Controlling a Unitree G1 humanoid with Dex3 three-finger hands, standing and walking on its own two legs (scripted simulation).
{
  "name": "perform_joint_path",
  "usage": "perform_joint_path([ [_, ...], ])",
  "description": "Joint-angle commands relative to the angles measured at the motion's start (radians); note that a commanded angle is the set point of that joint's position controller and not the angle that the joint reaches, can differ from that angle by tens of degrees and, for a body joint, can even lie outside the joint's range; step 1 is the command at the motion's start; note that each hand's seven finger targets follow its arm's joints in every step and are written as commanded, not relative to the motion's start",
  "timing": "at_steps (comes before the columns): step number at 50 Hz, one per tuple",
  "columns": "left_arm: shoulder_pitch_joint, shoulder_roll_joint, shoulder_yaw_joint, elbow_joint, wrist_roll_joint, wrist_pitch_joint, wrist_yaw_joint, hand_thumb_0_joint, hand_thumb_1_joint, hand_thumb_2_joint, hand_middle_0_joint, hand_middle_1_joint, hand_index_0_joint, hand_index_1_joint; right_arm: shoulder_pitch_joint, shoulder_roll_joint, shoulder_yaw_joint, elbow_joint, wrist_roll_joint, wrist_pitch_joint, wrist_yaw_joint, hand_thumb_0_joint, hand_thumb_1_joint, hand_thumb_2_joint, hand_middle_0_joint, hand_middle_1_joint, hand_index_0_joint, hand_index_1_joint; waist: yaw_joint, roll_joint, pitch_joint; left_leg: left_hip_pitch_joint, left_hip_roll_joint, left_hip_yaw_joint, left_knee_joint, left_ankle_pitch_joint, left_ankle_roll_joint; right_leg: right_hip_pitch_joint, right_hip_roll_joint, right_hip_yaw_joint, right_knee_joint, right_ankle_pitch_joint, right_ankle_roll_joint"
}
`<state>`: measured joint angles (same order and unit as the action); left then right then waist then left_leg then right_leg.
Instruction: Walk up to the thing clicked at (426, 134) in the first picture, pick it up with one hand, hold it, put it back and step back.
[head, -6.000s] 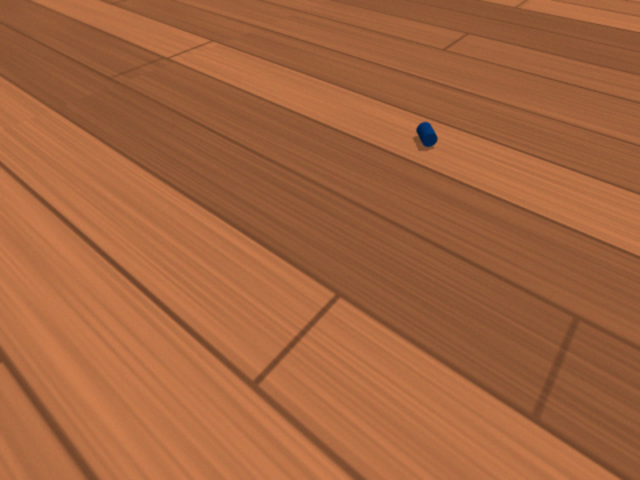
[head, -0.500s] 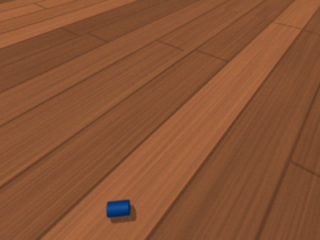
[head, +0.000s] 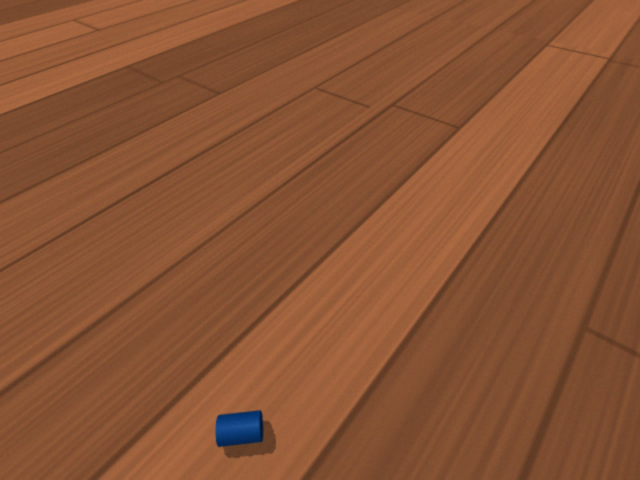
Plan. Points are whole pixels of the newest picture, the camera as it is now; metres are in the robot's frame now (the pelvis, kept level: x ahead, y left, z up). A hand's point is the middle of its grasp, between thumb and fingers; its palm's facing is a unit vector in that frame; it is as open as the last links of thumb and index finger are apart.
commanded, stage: walk up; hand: left
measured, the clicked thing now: (240, 428) +0.45 +0.26 -0.74
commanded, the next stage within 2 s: stand in 1.06 s
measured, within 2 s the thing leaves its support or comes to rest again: neither
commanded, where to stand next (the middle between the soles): +0.09 -0.01 m, yaw +3 degrees
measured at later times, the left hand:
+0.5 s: hand out of the picture +0.11 +0.26 -0.15, palm faces -0.03 -0.93 -0.36, open 7.4 cm
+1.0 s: hand out of the picture +0.11 +0.26 -0.15, palm faces -0.04 -0.93 -0.36, open 7.4 cm
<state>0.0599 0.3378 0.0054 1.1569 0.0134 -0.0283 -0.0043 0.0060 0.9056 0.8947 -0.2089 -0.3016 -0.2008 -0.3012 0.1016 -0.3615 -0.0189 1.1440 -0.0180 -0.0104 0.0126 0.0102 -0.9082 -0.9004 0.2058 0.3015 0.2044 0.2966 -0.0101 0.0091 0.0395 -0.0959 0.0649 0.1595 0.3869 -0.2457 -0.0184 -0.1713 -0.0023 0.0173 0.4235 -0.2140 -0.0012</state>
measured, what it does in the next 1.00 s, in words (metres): stands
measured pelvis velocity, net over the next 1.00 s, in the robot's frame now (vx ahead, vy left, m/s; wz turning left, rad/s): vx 0.02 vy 0.01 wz -0.01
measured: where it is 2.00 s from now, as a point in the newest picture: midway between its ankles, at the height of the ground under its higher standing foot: outside the picture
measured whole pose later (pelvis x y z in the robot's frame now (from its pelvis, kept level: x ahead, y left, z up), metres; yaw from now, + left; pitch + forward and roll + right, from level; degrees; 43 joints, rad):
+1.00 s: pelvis +0.02 +0.01 +0.00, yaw +0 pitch -2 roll +0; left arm 0.08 0.34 0.01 1.13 0.02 -0.02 0.01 0.01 0.91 0.89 -0.21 -0.30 -0.20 -0.30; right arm 0.09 -0.35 -0.04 1.11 -0.01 0.01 0.01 0.01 -0.91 -0.90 0.21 0.30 0.20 0.30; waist -0.01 0.01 0.06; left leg -0.04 0.06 0.17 0.35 -0.26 -0.02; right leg -0.12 0.00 0.02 0.38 -0.22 0.01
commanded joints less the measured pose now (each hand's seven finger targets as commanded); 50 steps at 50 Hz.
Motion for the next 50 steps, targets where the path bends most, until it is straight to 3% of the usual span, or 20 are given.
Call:
perform_joint_path([
  [1, -0.064, 0.22, 0.047, -0.058, -0.005, -0.014, 0.017, 0.0, 0.9, 0.9, -0.2, -0.3, -0.2, -0.3, -0.057, -0.205, -0.042, -0.056, 0.005, -0.031, -0.014, 0.0, -0.9, -0.9, 0.2, 0.3, 0.2, 0.3, 0.005, -0.005, -0.067, 0.026, 0.098, -0.113, -0.095, 0.086, 0.047, 0.003, -0.105, 0.097, -0.063, 0.212, -0.034],
  [7, -0.068, 0.214, 0.043, -0.064, -0.006, -0.01, 0.018, 0.0, 0.9, 0.9, -0.2, -0.3, -0.2, -0.3, -0.052, -0.202, -0.048, -0.064, 0.005, -0.029, -0.018, 0.0, -0.9, -0.9, 0.2, 0.3, 0.2, 0.3, -0.001, 0.008, -0.092, 0.063, 0.099, -0.098, -0.083, 0.216, 0.044, 0.025, -0.104, 0.083, -0.045, 0.309, -0.027],
  [12, -0.057, 0.213, 0.04, -0.064, -0.003, -0.003, 0.02, 0.0, 0.9, 0.9, -0.2, -0.3, -0.2, -0.3, -0.068, -0.207, -0.057, -0.072, 0.005, -0.022, -0.019, 0.0, -0.9, -0.9, 0.2, 0.3, 0.2, 0.3, 0.0, 0.014, -0.074, 0.081, 0.103, -0.092, -0.086, 0.184, 0.053, -0.003, -0.093, 0.067, -0.044, 0.267, -0.027],
  [15, -0.043, 0.215, 0.042, -0.064, -0.003, -0.004, 0.021, 0.0, 0.9, 0.9, -0.2, -0.3, -0.2, -0.3, -0.076, -0.199, -0.057, -0.08, 0.007, -0.02, -0.018, 0.0, -0.9, -0.9, 0.2, 0.3, 0.2, 0.3, 0.007, 0.0, -0.087, 0.098, 0.102, -0.083, -0.072, 0.229, 0.052, 0.012, -0.096, 0.062, -0.042, 0.305, -0.025],
  [19, -0.055, 0.217, 0.041, -0.074, -0.001, -0.004, 0.023, 0.0, 0.9, 0.9, -0.2, -0.3, -0.2, -0.3, -0.078, -0.197, -0.058, -0.086, 0.006, -0.015, -0.017, 0.0, -0.9, -0.9, 0.2, 0.3, 0.2, 0.3, 0.001, -0.009, -0.064, 0.073, 0.089, -0.086, -0.08, 0.181, 0.047, 0.01, -0.102, 0.08, -0.061, 0.298, -0.024],
  [27, -0.04, 0.22, 0.045, -0.078, 0.002, -0.008, 0.026, 0.0, 0.9, 0.9, -0.2, -0.3, -0.2, -0.3, -0.069, -0.192, -0.06, -0.09, 0.007, -0.011, -0.014, 0.0, -0.9, -0.9, 0.2, 0.3, 0.2, 0.3, 0.0, -0.025, -0.088, 0.113, 0.089, -0.084, -0.068, 0.216, 0.047, 0.017, -0.103, 0.081, -0.067, 0.329, -0.027],
  [36, -0.038, 0.22, 0.043, -0.082, 0.005, -0.008, 0.026, 0.0, 0.9, 0.9, -0.2, -0.3, -0.2, -0.3, -0.076, -0.193, -0.061, -0.089, 0.005, -0.009, -0.013, 0.0, -0.9, -0.9, 0.2, 0.3, 0.2, 0.3, 0.001, -0.013, -0.065, 0.091, 0.085, -0.088, -0.089, 0.152, 0.046, 0.019, -0.099, 0.083, -0.081, 0.295, -0.029],
  [50, -0.027, 0.217, 0.043, -0.098, 0.003, -0.01, 0.028, 0.0, 0.9, 0.9, -0.2, -0.3, -0.2, -0.3, -0.063, -0.191, -0.06, -0.094, 0.007, -0.007, -0.015, 0.0, -0.9, -0.9, 0.2, 0.3, 0.2, 0.3, 0.0, 0.001, -0.07, 0.093, 0.086, -0.084, -0.082, 0.219, 0.044, 0.039, -0.099, 0.077, -0.075, 0.354, -0.03],
])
